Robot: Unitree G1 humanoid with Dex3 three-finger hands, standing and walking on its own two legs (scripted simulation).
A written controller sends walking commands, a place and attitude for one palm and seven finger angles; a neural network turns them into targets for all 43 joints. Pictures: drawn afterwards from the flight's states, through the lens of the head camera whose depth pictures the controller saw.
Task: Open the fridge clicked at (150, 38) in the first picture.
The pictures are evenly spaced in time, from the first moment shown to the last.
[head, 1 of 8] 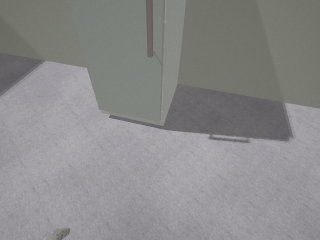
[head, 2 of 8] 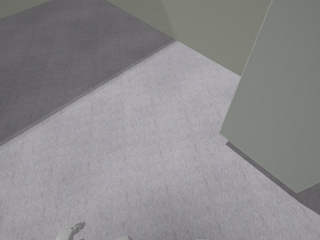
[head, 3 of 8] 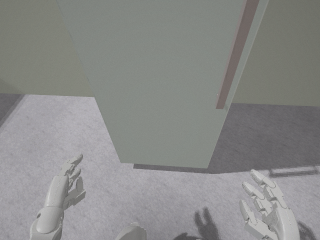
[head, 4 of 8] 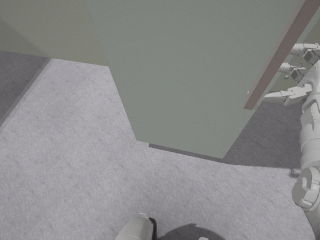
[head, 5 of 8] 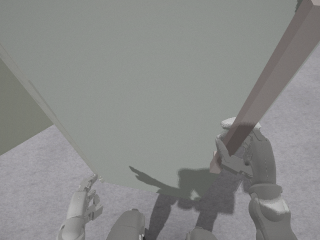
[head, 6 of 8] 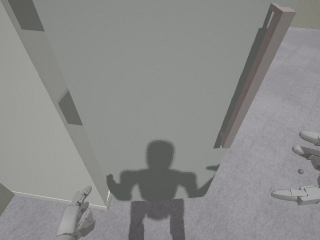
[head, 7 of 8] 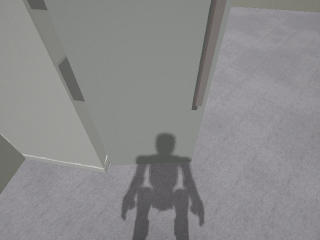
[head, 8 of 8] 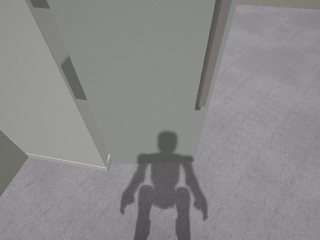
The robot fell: no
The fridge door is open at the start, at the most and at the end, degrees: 0 89 77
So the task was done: yes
